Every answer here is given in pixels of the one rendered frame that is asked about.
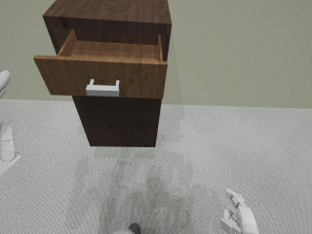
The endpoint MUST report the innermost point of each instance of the left robot foot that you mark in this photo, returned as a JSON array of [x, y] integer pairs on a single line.
[[135, 228]]

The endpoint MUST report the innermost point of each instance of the handle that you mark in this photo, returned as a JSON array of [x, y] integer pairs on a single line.
[[102, 90]]

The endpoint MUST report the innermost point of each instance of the cabinet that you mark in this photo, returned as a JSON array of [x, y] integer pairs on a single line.
[[114, 121]]

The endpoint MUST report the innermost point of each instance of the left robot hand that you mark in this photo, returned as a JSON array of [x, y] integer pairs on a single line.
[[8, 155]]

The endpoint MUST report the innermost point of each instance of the drawer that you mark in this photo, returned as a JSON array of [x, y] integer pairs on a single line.
[[134, 59]]

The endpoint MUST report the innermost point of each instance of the right robot hand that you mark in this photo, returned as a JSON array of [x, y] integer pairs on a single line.
[[243, 220]]

